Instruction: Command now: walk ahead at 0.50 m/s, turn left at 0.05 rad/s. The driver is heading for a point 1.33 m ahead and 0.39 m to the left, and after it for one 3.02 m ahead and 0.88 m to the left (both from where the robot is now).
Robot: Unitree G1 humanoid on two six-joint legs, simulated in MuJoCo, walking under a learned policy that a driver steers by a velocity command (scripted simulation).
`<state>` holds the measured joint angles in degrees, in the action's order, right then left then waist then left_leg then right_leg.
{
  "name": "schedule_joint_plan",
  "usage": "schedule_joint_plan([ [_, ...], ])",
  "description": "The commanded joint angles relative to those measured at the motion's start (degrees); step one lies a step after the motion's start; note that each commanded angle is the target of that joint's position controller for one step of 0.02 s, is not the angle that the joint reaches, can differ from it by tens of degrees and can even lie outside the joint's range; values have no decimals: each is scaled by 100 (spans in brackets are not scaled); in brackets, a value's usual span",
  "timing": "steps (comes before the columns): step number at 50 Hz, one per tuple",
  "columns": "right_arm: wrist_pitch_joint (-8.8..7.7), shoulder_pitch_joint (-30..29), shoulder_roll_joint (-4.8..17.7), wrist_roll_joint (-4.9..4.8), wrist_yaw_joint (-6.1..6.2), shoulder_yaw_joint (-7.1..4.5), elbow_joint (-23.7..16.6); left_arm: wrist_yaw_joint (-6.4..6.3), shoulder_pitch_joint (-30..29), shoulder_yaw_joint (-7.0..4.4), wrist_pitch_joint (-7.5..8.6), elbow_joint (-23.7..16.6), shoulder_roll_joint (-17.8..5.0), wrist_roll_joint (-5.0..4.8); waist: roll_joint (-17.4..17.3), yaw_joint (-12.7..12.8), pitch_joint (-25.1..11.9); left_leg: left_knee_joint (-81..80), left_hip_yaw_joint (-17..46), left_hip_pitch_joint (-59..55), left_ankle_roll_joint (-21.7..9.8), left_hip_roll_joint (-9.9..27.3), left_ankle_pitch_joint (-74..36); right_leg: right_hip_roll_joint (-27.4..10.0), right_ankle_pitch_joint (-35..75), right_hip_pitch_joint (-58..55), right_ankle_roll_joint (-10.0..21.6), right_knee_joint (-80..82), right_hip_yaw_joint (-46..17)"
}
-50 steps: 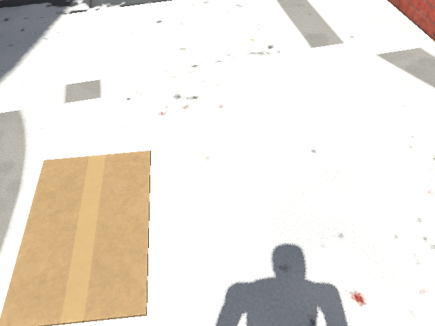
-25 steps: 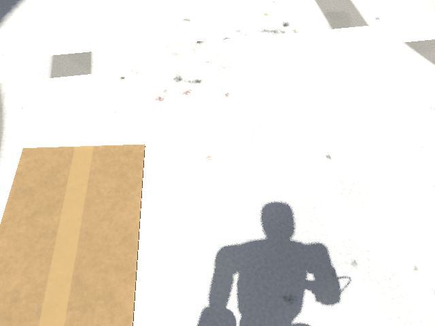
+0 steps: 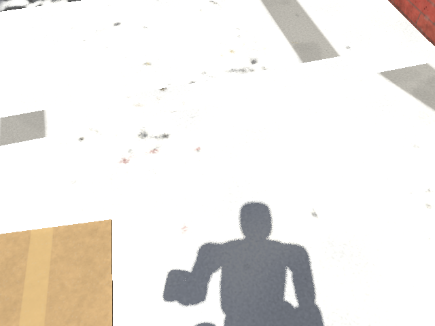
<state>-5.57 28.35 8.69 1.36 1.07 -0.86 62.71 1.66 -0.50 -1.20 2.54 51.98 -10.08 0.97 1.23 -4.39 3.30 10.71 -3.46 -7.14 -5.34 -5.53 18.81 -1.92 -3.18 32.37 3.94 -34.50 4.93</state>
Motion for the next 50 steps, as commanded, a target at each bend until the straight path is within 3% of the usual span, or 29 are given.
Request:
schedule_joint_plan([
  [1,-23,216,900,38,58,-165,-76,-82,212,-136,154,-252,-511,1,-590,462,-12,1040,569,-95,-412,1738,-6097,384,-629,-629,287,333,142],
  [2,-11,135,938,36,35,-171,-84,-132,974,-211,199,-22,-639,5,-561,773,-377,1860,562,8,-376,1647,-6312,519,-647,-1468,408,627,135],
  [3,-14,-50,926,-34,9,-158,-161,-194,1962,-308,262,246,-845,90,-459,1228,-868,2999,481,838,-306,1481,-5421,175,-309,-2929,593,903,-214],
  [4,-37,28,557,-197,-51,-58,-417,-271,2817,-460,288,342,-1429,262,295,1349,-1683,4868,212,2416,-146,974,-2959,-1384,-828,-4613,991,1001,-2029],
  [5,9,569,480,-312,-37,-105,-356,-195,2685,-514,197,318,-1512,165,1040,1029,-2232,6561,235,3795,-47,93,1055,-2472,-865,-5265,1604,1650,-4219],
  [6,73,83,942,-156,7,-235,-387,-147,2047,-435,159,196,-1148,30,66,847,-1394,6711,680,4182,-114,535,584,-2168,-1326,-4444,1388,1858,-3582],
  [7,67,-334,814,-119,-23,-235,-516,-129,1527,-336,192,107,-793,-3,-60,712,-658,6462,697,4192,-97,736,140,-1954,-1323,-3545,1200,2161,-2806],
  [8,99,-477,653,-105,-48,-233,-537,-131,1317,-271,238,117,-551,22,-140,550,-192,6139,677,4031,-99,925,-98,-1681,-1041,-2877,926,2406,-2187],
  [9,175,-536,591,-6,-91,-254,-580,-172,1389,-221,288,212,-399,14,0,428,-21,5912,686,3852,-64,1032,-205,-1464,-740,-2484,729,2507,-1718],
  [11,327,-430,406,53,-180,-255,-597,-225,1632,-201,380,336,-362,-5,126,279,-7,5801,602,3682,18,1059,-365,-1289,-245,-2227,579,2603,-1143],
  [15,464,-1158,414,40,-264,-280,-956,-237,1987,-247,481,415,-582,-3,172,262,115,5401,441,4409,131,1184,-1046,-1168,499,-2385,479,2721,-343],
  [19,438,-2069,378,6,-335,-221,-1332,-254,2220,-213,485,453,-568,-1,220,409,265,4002,129,4480,195,1114,-1815,-963,1143,-2549,355,2680,299],
  [24,419,-2857,422,45,-389,-172,-1702,-345,2699,-251,414,579,-785,13,248,632,299,2781,-379,4280,-38,897,-1691,-1254,2066,-3478,328,2389,681],
  [27,423,-2569,595,74,-370,-254,-1692,-404,2620,-302,315,554,-973,47,447,398,21,2584,-632,3662,-372,475,-874,-1374,4171,-3935,277,1463,954],
  [29,395,-1654,812,89,-333,-382,-1444,-399,2524,-365,201,476,-1159,63,491,20,-510,2303,-676,2651,-645,81,-393,-1396,4666,-3889,260,-102,1025],
  [30,347,-854,1032,138,-282,-499,-1202,-360,2439,-377,160,384,-1196,43,225,-367,-935,1776,-403,1475,-840,61,-544,-1295,3749,-3243,106,-1460,1108],
  [31,334,-365,1648,209,-199,-685,-1159,-303,2494,-297,169,102,-828,-46,-616,-439,-1518,1577,1578,-110,-1349,1474,71,-885,882,-1450,-134,-3430,1116],
  [32,400,-620,2042,64,-206,-759,-1309,-199,2267,-303,234,-336,-710,-66,-1322,-120,-1798,616,4663,-915,-2088,2611,-206,395,-2847,483,-395,-5024,190],
  [33,465,-679,1899,-25,-168,-719,-1278,-163,1564,-331,298,-488,-938,-6,-431,-212,-1201,424,3977,-564,-1904,2454,-409,-5,-2290,1140,-332,-4982,-601],
  [34,452,-950,1615,-61,-125,-644,-1259,-142,1464,-290,377,-551,-854,-60,-241,-11,-615,374,3244,134,-1686,2321,-861,-241,-1755,1141,-298,-4558,-597],
  [35,413,-1215,1350,-67,-112,-576,-1292,-161,1607,-293,389,-454,-830,-40,114,279,-285,298,2690,794,-1388,2001,-1573,-432,-1508,775,-303,-3968,-608],
  [37,302,-1470,1121,-134,-73,-483,-1358,-152,1823,-286,179,-421,-766,164,25,594,-300,238,1997,1417,-1149,1509,-2449,-562,-1404,124,-452,-3421,-647],
  [38,234,-1379,1144,-157,-78,-476,-1353,-127,1822,-287,79,-463,-744,199,-46,624,-357,244,1903,1493,-1148,1411,-2802,-543,-1402,43,-525,-3284,-609],
  [40,167,-1141,1312,-169,-94,-506,-1314,-92,1609,-274,-46,-590,-698,198,-132,614,-339,211,1727,1579,-1089,1234,-3075,-525,-1169,177,-648,-2925,-509],
  [42,169,-850,1385,-157,-98,-519,-1303,-78,1118,-265,-91,-795,-729,186,-260,449,-228,144,1767,1514,-958,1153,-3019,-514,-760,512,-726,-2504,-456],
  [45,194,-421,1376,-146,-97,-505,-1281,-65,473,-255,-112,-1044,-792,157,-388,195,-144,137,1906,1079,-771,1148,-3044,-440,-240,983,-748,-1827,-460],
  [50,169,68,1237,-103,-36,-416,-1178,13,-271,-145,-45,-1312,-703,126,-488,-99,-61,258,1811,396,-588,1182,-3648,-232,319,1018,-558,-739,-325],
])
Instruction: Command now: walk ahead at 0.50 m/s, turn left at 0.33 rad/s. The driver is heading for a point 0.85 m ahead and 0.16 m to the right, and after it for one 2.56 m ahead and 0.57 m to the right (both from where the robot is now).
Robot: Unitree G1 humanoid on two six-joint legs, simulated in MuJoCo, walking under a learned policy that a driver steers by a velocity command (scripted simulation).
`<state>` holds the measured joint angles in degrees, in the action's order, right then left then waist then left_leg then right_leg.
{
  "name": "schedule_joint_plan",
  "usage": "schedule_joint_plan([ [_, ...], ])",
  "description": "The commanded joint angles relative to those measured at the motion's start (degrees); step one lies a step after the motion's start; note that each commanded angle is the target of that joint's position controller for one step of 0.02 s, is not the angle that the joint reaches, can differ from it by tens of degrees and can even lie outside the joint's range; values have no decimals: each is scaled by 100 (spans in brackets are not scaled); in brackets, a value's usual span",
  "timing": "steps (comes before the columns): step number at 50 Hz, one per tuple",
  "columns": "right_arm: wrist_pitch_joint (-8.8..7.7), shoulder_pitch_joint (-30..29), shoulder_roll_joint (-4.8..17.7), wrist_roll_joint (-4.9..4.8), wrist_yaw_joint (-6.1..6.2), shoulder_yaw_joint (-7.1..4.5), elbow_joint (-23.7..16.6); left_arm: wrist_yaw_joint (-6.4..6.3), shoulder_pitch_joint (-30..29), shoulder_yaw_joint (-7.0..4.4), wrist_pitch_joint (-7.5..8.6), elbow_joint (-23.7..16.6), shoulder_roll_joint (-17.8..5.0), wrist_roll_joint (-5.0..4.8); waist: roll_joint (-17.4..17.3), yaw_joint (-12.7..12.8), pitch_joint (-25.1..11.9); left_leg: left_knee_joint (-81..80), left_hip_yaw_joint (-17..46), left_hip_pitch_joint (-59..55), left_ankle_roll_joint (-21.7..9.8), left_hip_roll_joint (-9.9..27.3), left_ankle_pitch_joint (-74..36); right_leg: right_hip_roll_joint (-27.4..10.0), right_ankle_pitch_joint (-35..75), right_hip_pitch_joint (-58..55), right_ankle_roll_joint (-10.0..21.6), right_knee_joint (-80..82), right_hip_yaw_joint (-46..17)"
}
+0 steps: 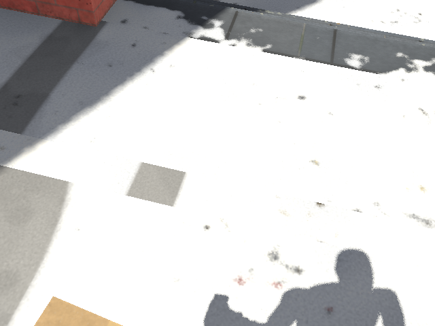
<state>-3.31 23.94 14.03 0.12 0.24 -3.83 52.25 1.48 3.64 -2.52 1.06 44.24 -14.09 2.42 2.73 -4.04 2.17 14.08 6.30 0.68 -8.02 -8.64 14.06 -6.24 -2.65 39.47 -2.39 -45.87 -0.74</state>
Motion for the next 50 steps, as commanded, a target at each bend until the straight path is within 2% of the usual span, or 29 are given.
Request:
schedule_joint_plan([
  [1,-61,587,698,39,64,-104,-109,45,-841,10,125,-602,-295,-34,-651,-188,94,-49,839,-504,-322,1529,-3298,261,281,269,135,614,294],
  [3,-69,656,757,84,102,-92,-77,61,-1019,34,179,-714,-328,-68,-697,-215,155,29,878,-704,-329,1659,-3608,384,204,57,296,1000,354],
  [5,-96,430,867,107,130,-93,-98,36,-670,11,229,-676,-432,-85,-745,66,131,263,792,-645,-203,1739,-4365,549,-97,-691,527,1409,361],
  [7,-134,233,1010,135,115,-112,-97,-73,455,-103,282,-329,-686,-116,-773,560,-369,1334,655,-604,-48,1631,-5752,919,-526,-2063,755,1621,446],
  [8,-150,98,1026,111,81,-111,-110,-149,1343,-157,337,-85,-781,-97,-619,1022,-800,2411,452,-184,26,1418,-5374,760,-213,-3219,901,1972,327],
  [9,-183,166,708,76,45,-24,-285,-243,2248,-250,366,34,-1178,34,-39,1267,-1555,4028,245,802,90,1077,-3433,-447,-769,-4613,1167,1910,-985],
  [10,-144,1124,219,-149,17,42,-227,-193,2287,-388,322,118,-1659,97,1412,746,-2074,6019,-204,2663,366,-57,1490,-1932,-663,-5822,2140,2477,-3837],
  [11,-118,713,742,96,52,-17,-167,-119,1846,-304,243,67,-1126,-112,304,692,-1455,6381,151,3235,253,310,1310,-1642,-1583,-5130,2027,2953,-4169],
  [12,-118,128,740,116,13,-30,-295,-102,1257,-206,245,-21,-746,-159,-67,546,-559,6176,111,3334,266,580,751,-1419,-1692,-4202,1880,3092,-3112],
  [13,-123,-171,647,121,-27,5,-382,-80,1044,-144,274,-8,-520,-114,-283,484,-233,5898,28,3241,272,762,483,-1129,-1163,-3646,1731,3259,-2470],
  [14,-79,-273,586,149,-68,12,-416,-93,1085,-110,316,77,-452,-108,-152,397,-85,5668,-26,3133,296,901,406,-887,-624,-3333,1595,3349,-1947],
  [16,30,-132,429,202,-144,57,-396,-94,1275,-72,404,277,-387,-147,149,241,-139,5374,-174,2812,396,1018,313,-617,14,-3014,1470,3529,-1381],
  [18,80,-237,351,233,-183,85,-435,-71,1505,-96,483,426,-480,-189,155,192,-141,5209,-325,3040,476,1122,210,-565,398,-3045,1531,3649,-1106],
  [23,99,-1584,229,222,-229,204,-873,-55,1943,-105,471,638,-553,-213,103,458,160,3789,-750,3669,707,1423,-656,-316,773,-3200,1431,3952,-503],
  [26,72,-2121,149,176,-246,271,-1017,-59,2226,-113,482,751,-613,-215,140,622,126,2913,-923,3419,711,1334,-1138,-292,1298,-3414,1326,3840,-286],
  [30,14,-2583,202,151,-215,279,-1150,-110,2444,-99,435,888,-632,-172,120,741,213,2029,-963,3139,623,1133,-1154,-453,1965,-3931,1254,3446,-331],
  [32,-65,-2273,240,174,-153,254,-1054,-157,2397,-96,397,949,-664,-156,165,578,98,1709,-933,2591,537,897,-916,-452,3170,-4082,1120,2819,-411],
  [33,-127,-1762,330,202,-107,213,-869,-181,2303,-104,390,942,-708,-178,184,371,-123,1399,-908,2030,466,751,-1007,-353,3637,-4130,1008,2298,-450],
  [34,-224,-1047,470,274,-46,160,-631,-186,2174,-99,385,917,-715,-257,13,34,-491,889,-899,1028,361,797,-1746,-105,3420,-3861,853,1449,-315],
  [35,-303,-297,874,402,37,64,-490,-198,2135,-52,418,715,-569,-339,-327,-174,-1186,1251,-176,-474,178,1763,-3515,162,1658,-2878,702,254,-222],
  [36,-236,-68,1408,417,34,-81,-565,-247,2949,90,368,610,122,-548,-1621,62,-2284,1727,1567,-2251,-760,3782,-6183,995,-2970,-1242,494,-1806,285],
  [37,-114,-33,1194,86,7,-95,-629,-352,2769,-103,228,740,-561,-399,-1016,-102,-2587,1554,1694,-1777,-952,3651,-6405,1015,-3404,-1107,522,-2508,-125],
  [38,-88,-493,847,54,17,6,-683,-345,2400,-161,161,677,-572,-327,-794,111,-1822,1287,980,-1071,-782,3334,-5906,773,-3055,-932,509,-2645,-271],
  [39,-81,-931,512,71,47,104,-741,-301,2144,-157,120,632,-466,-253,-759,270,-1140,958,517,-337,-545,3033,-5248,577,-2708,-820,457,-2403,-194],
  [40,-80,-1106,341,71,92,158,-746,-247,2018,-181,40,626,-415,-183,-854,380,-730,682,157,229,-360,2797,-4778,448,-2436,-915,393,-2207,-185],
  [41,-64,-1204,319,49,138,166,-735,-189,2084,-195,-67,625,-357,-117,-968,520,-571,469,-142,714,-281,2636,-4385,412,-2229,-1168,308,-2118,-118],
  [42,-70,-1218,354,65,152,156,-743,-154,2156,-204,-156,632,-290,-91,-946,591,-593,378,-334,981,-285,2581,-4313,469,-2078,-1387,262,-2173,-37],
  [45,-95,-1312,491,99,172,101,-774,-129,2072,-241,-320,500,-233,-94,-885,746,-677,216,-715,1308,-452,2625,-3751,491,-1801,-1394,187,-2120,58],
  [50,40,-1262,575,139,196,55,-743,-6,1258,-188,-478,83,-216,-51,-1027,581,-454,20,-1123,1457,-394,2587,-1756,300,-1300,-1390,181,-800,242],
])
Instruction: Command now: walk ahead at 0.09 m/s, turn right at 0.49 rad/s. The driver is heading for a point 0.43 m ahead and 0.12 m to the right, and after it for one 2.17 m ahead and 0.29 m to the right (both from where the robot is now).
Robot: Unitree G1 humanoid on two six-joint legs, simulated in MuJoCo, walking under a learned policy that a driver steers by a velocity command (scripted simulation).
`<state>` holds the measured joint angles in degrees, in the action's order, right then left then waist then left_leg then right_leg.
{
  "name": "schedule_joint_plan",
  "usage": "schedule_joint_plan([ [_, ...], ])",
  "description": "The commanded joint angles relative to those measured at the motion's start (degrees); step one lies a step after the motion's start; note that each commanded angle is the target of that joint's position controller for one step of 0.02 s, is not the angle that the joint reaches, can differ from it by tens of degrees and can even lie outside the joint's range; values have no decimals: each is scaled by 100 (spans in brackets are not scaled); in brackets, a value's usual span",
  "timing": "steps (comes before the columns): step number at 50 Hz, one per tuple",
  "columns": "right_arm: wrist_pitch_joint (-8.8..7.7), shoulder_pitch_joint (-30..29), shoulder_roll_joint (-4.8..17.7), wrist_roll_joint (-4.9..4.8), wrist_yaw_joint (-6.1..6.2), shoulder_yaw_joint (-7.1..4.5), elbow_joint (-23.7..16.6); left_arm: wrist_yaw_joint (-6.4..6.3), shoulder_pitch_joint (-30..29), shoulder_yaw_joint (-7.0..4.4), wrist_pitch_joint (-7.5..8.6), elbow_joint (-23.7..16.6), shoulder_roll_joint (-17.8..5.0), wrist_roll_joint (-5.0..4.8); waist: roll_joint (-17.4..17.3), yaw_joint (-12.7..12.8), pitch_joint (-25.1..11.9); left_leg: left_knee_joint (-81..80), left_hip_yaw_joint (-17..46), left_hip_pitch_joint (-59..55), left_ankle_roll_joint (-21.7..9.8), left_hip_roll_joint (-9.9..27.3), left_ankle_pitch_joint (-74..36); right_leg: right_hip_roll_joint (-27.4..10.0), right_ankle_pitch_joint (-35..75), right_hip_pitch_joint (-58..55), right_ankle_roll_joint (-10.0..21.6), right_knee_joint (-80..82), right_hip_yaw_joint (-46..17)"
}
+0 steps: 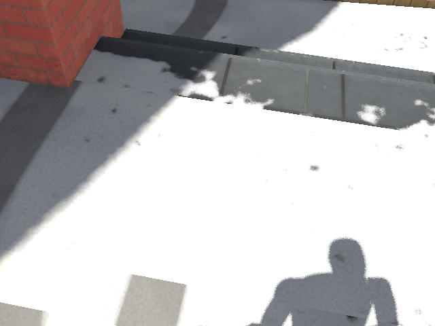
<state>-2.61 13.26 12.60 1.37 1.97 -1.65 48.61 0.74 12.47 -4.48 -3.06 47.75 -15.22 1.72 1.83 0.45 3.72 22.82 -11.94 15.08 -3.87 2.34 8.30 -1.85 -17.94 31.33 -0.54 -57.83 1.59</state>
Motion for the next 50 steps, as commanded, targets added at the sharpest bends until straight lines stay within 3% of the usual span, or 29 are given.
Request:
schedule_joint_plan([
  [1,-2,-154,783,23,12,-188,-373,95,239,22,-75,-348,-105,14,-931,77,-610,-827,662,10,-809,1533,-981,-128,203,-684,20,645,75],
  [6,180,62,1078,42,-62,-325,-345,129,-122,8,-61,-699,-251,-36,-974,-142,-642,-432,697,-299,-705,1852,-393,-12,-462,-1034,189,1546,352],
  [8,260,10,1175,7,-69,-379,-336,118,30,8,19,-744,-217,-57,-809,-11,-651,63,508,-217,-395,1789,-168,105,-116,-1579,324,2503,435],
  [9,313,202,1109,41,-82,-392,-267,83,238,-21,98,-675,-331,-45,-420,41,-677,589,327,5,-64,1591,133,114,330,-2027,408,3192,173],
  [10,372,412,799,62,-131,-340,-325,4,428,-132,190,-675,-843,17,946,16,-630,2042,-187,722,360,977,1247,-962,1133,-2415,638,4120,-1379],
  [11,436,-79,540,-20,-68,-239,-775,-32,578,-327,187,-724,-1606,-19,1908,206,-281,2969,150,2049,656,-105,2944,-2112,2887,-2340,1584,4256,-3118],
  [12,519,-333,752,34,-38,-266,-757,-73,860,-327,167,-633,-1377,-48,857,360,-382,3780,890,2119,679,30,2843,-2008,3237,-2427,1872,4080,-2687],
  [14,485,-175,666,-100,-69,-272,-646,-132,164,-187,112,-733,-972,-64,504,-57,-305,3843,1250,1993,611,92,1865,-1239,2776,-2168,1524,4012,-1807],
  [16,445,-11,831,57,-90,-328,-563,-135,-275,-116,110,-904,-734,-131,556,-178,-567,3937,1207,1812,577,-37,1404,-876,3127,-2290,1370,3904,-1506],
  [17,455,28,822,59,-103,-336,-566,-111,-201,-110,127,-912,-727,-148,428,-168,-722,3996,1220,1737,587,-94,1366,-866,3299,-2362,1388,3854,-1513],
  [19,486,-38,722,6,-107,-309,-635,-84,-15,-145,162,-880,-829,-151,284,-102,-779,3752,1279,1758,627,-116,1358,-872,3128,-2502,1430,3844,-1650],
  [26,488,-411,675,-47,-49,-229,-941,-46,201,-230,100,-896,-1046,-60,528,159,-649,2401,1385,1269,567,-317,1557,-831,1981,-2276,1496,3811,-2380],
  [29,438,-158,684,-106,-17,-208,-934,-9,-6,-211,81,-935,-1004,-34,609,88,-764,1772,1278,566,441,-427,1589,-766,2262,-2028,1346,3673,-2484],
  [31,391,151,617,-112,8,-181,-885,-13,-180,-182,56,-927,-952,-70,560,-105,-780,777,1169,-147,328,-493,1104,-615,2251,-1770,1100,3479,-2506],
  [32,345,323,609,-77,34,-172,-851,-37,-231,-147,51,-925,-877,-119,434,-222,-747,-62,1236,-668,253,-406,594,-439,1795,-1454,849,3332,-2469],
  [33,294,285,939,20,75,-216,-910,-58,-104,-65,74,-959,-605,-137,-294,-115,-703,-764,2144,-955,73,460,840,-39,807,-1034,508,2818,-2133],
  [34,281,-98,1445,53,59,-283,-1098,-79,57,13,100,-1032,-312,-169,-1420,65,-577,-1242,3716,-1003,-410,1729,364,1006,-709,-273,236,1987,-1106],
  [35,280,-47,1382,69,8,-296,-1033,-100,-44,-100,72,-970,-743,-11,-1351,-73,-500,-1025,3806,-170,-981,2035,-282,912,-1482,-697,170,946,-951],
  [36,258,-246,1044,15,-33,-198,-1052,-82,42,-142,54,-876,-815,-33,-943,86,-377,-984,3415,-8,-1038,1723,-473,853,-1253,-823,162,453,-1102],
  [37,245,-532,859,-22,-51,-148,-1061,-56,146,-137,39,-747,-749,-56,-797,221,-230,-901,2884,97,-871,1349,-585,809,-904,-898,113,193,-1082],
  [38,239,-566,824,8,-57,-139,-1068,-27,276,-114,36,-665,-697,-34,-946,237,-390,-983,2573,-160,-663,1029,70,792,-620,-840,80,147,-976],
  [39,231,-383,863,13,-58,-158,-993,20,307,-88,42,-626,-655,17,-1185,129,-383,-1079,2528,-529,-617,886,694,774,-506,-567,47,207,-872],
  [41,240,105,922,-10,-102,-202,-792,96,48,-43,80,-627,-611,52,-1182,-159,-246,-1293,2702,-1068,-652,872,1691,737,-485,-138,-14,471,-710],
  [46,158,556,1086,-8,-180,-327,-471,151,-469,97,226,-657,-387,34,-1052,-396,-110,-1352,2717,-1214,-796,986,1752,425,-654,-512,21,1742,-127],
  [48,159,543,1144,-3,-223,-369,-399,139,-426,125,293,-610,-361,1,-1097,-343,-63,-1318,2618,-820,-828,949,1792,463,-812,-1121,177,2374,22],
  [50,196,378,1164,-62,-248,-404,-372,85,-2,147,372,-410,-288,-20,-912,-42,-28,-1092,2397,-143,-766,803,1824,537,-23,-2194,396,3444,251],
])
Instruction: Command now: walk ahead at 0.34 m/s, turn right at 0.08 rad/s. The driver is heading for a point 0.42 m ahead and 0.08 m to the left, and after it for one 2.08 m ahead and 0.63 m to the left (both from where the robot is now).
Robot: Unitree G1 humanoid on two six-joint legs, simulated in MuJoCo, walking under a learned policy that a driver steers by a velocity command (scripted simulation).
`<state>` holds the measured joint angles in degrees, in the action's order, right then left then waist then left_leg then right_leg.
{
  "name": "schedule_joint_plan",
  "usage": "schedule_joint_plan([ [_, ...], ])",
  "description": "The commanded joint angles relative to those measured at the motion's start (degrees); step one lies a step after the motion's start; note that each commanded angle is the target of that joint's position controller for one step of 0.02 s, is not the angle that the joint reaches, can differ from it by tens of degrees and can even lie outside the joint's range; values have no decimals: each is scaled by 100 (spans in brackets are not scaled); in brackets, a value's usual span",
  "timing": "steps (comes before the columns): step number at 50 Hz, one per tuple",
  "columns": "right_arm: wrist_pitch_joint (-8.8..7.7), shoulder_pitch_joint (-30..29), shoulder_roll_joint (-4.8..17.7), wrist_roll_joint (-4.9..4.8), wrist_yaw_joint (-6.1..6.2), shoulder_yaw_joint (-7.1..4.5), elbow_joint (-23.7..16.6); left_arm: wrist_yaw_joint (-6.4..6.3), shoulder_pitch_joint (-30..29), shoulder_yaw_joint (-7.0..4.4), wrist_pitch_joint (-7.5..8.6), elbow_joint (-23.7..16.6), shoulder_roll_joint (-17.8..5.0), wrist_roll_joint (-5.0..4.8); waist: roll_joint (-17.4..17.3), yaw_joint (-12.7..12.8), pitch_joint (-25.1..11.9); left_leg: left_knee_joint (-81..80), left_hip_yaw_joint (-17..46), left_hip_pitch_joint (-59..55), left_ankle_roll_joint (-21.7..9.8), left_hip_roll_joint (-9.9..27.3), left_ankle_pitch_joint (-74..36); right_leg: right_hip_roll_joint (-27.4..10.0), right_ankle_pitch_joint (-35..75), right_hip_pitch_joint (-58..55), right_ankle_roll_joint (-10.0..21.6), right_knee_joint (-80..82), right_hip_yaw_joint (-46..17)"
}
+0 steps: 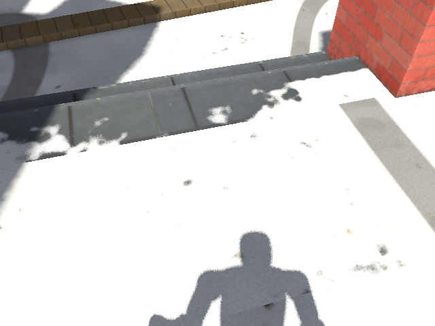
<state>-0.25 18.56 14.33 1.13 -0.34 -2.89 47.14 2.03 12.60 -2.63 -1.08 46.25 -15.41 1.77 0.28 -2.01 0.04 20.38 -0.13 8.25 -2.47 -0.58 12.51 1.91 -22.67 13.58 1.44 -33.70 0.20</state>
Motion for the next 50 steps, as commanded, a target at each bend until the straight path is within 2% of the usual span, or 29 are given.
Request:
schedule_joint_plan([
  [1,-35,-215,912,-71,-11,-274,-213,-98,343,-41,227,-94,-270,-8,-562,400,306,-517,1077,1106,-789,954,1536,211,796,-1228,295,1448,402],
  [2,-72,-372,688,-57,-3,-215,-285,-158,844,-79,297,76,-445,7,-228,634,121,58,848,1984,-594,751,1734,-149,541,-2267,381,1483,-102],
  [3,-116,-690,144,-20,-32,-58,-530,-225,1514,-143,363,165,-871,83,947,946,-113,1798,115,2820,-318,194,1946,-1584,-1199,-2867,577,2323,-1972],
  [4,-167,-1057,343,14,-28,-84,-763,-248,1585,-315,368,222,-1489,0,1346,993,583,2614,-217,3896,-255,-190,1872,-2483,-2259,-2231,1182,3005,-3650],
  [5,-177,-1156,747,68,-53,-191,-742,-245,1287,-255,373,223,-1167,-4,600,765,1038,3163,211,3962,-278,251,1385,-2365,-2092,-1840,1333,2937,-3374],
  [6,-198,-881,738,26,-131,-205,-583,-212,906,-162,413,128,-864,-50,503,500,978,3286,265,3828,-245,333,927,-1995,-1601,-1747,1180,2905,-2876],
  [7,-212,-641,727,11,-178,-204,-435,-187,701,-120,454,83,-713,-45,515,351,842,3313,222,3634,-169,416,619,-1707,-873,-1733,1022,2942,-2333],
  [9,-186,-633,650,113,-245,-186,-331,-190,730,-74,545,148,-589,-66,521,301,606,3519,10,3407,-9,467,157,-1369,507,-1681,943,2920,-1583],
  [12,-147,-1070,472,124,-271,-121,-479,-164,1083,-56,597,389,-541,-121,466,352,612,3381,-183,3523,189,514,-279,-1229,1906,-1577,999,2839,-1042],
  [14,-135,-1488,387,103,-286,-64,-630,-158,1208,-41,599,500,-524,-112,499,423,695,2904,-300,3398,263,493,-555,-1146,2434,-1400,996,2809,-794],
  [16,-132,-1854,318,75,-302,-7,-762,-170,1323,-42,608,602,-572,-99,545,498,751,2305,-385,3093,238,438,-796,-1145,2831,-1287,965,2777,-642],
  [19,-134,-2106,360,61,-282,11,-878,-211,1449,-59,614,757,-704,-92,526,503,797,1638,-459,2672,19,323,-828,-1354,3359,-1485,912,2699,-604],
  [21,-151,-1912,420,63,-225,-12,-839,-241,1349,-67,608,814,-776,-86,512,340,693,1369,-523,2183,-192,166,-589,-1445,4335,-1679,813,2336,-503],
  [22,-164,-1568,490,61,-171,-50,-735,-254,1278,-78,605,836,-837,-71,545,164,473,1279,-572,1677,-296,-1,-393,-1434,5285,-1762,723,1866,-417],
  [23,-195,-914,605,63,-109,-113,-525,-257,1232,-97,578,867,-898,-51,505,-134,76,1104,-636,897,-414,-203,-255,-1347,6026,-1772,639,999,-299],
  [24,-252,66,758,110,-37,-191,-196,-259,1206,-88,556,874,-879,-61,331,-546,-480,842,-565,-412,-558,-178,-352,-1107,5754,-1277,535,-244,-93],
  [25,-297,929,1251,247,40,-318,-19,-236,1380,10,562,706,-552,-142,-351,-742,-1239,647,952,-1973,-889,1097,793,-712,3787,89,399,-2080,187],
  [26,-293,1097,1702,214,-4,-402,77,-189,1864,61,576,648,-127,-191,-1609,-403,-1772,-243,3873,-2758,-1517,2401,1159,365,-583,1641,231,-3799,59],
  [27,-261,578,1407,-19,-55,-352,76,-190,1356,-60,578,606,-613,-42,-934,-276,-1215,-582,4062,-2197,-1452,2104,1322,16,-354,2111,348,-4218,-515],
  [28,-267,-2,1053,-61,-72,-265,-14,-157,957,-75,618,486,-640,-48,-565,-70,-429,-594,3141,-1380,-1359,1938,1011,-304,228,2251,378,-4083,-395],
  [29,-298,-259,767,-39,-92,-187,-34,-133,696,-37,659,437,-518,-31,-254,21,-113,-723,2560,-779,-1265,1639,301,-512,586,2116,373,-3723,-332],
  [31,-349,-353,560,-63,-71,-111,79,-95,758,-2,552,435,-350,80,-314,326,48,-923,1866,-49,-1099,1193,-485,-695,737,1620,232,-3217,-302],
  [33,-426,-151,650,-93,-62,-142,194,-67,687,16,446,363,-281,111,-360,395,66,-1018,1658,192,-1239,1110,-1040,-695,689,1517,55,-2901,-202],
  [35,-439,8,747,-119,-35,-176,264,-57,287,27,384,209,-269,111,-310,362,221,-1208,1500,350,-1285,992,-791,-734,946,1760,-129,-2448,-103],
  [38,-413,353,756,-121,-24,-189,353,-55,-587,39,360,-119,-290,85,-271,147,457,-1337,1499,259,-1241,895,-754,-751,1638,2226,-350,-1560,-49],
  [42,-391,753,793,-103,-11,-220,415,-41,-1363,81,379,-403,-255,24,-322,-143,387,-1055,1504,-128,-1078,793,-1244,-576,2285,2236,-430,-682,-50],
  [45,-357,971,820,-46,27,-235,429,-42,-1814,104,414,-631,-279,-14,-381,-295,362,-685,1641,-489,-1032,831,-1888,-427,2209,2195,-406,-299,-52],
  [48,-330,800,949,-4,97,-286,329,-64,-1657,76,491,-715,-418,-43,-487,-118,278,-255,1873,-594,-839,912,-2381,-300,1795,1547,-253,213,-147],
  [50,-341,514,1072,-9,82,-326,232,-143,-718,-18,575,-468,-622,-51,-440,317,-89,600,1848,-297,-633,716,-3036,-57,1419,129,-68,657,-43],
])
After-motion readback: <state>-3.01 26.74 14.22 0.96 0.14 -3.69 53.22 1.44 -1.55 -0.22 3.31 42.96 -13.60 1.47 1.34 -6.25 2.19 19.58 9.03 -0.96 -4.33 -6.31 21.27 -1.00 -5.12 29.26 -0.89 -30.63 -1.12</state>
